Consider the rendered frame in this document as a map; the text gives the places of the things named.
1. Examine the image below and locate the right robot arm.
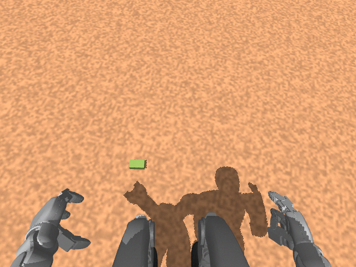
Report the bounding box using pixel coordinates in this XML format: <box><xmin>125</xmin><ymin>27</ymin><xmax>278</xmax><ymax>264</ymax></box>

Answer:
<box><xmin>293</xmin><ymin>243</ymin><xmax>332</xmax><ymax>267</ymax></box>

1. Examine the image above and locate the left robot arm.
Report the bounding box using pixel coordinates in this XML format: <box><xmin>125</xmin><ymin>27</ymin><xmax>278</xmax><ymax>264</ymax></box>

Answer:
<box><xmin>10</xmin><ymin>222</ymin><xmax>60</xmax><ymax>267</ymax></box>

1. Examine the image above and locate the small box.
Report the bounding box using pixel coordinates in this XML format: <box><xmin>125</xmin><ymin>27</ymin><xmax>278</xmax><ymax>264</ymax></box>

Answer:
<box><xmin>129</xmin><ymin>159</ymin><xmax>145</xmax><ymax>170</ymax></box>

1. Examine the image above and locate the left robot hand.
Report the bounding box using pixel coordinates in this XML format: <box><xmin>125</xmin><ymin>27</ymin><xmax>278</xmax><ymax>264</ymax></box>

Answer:
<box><xmin>29</xmin><ymin>189</ymin><xmax>91</xmax><ymax>252</ymax></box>

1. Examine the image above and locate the right robot hand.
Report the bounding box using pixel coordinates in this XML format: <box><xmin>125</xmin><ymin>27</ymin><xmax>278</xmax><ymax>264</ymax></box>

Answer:
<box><xmin>268</xmin><ymin>191</ymin><xmax>314</xmax><ymax>251</ymax></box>

